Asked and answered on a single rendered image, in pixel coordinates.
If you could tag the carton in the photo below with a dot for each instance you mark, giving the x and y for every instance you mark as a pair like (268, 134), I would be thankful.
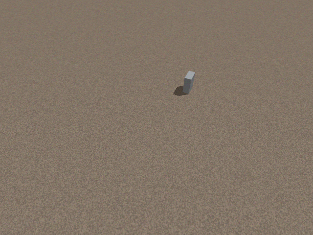
(188, 82)

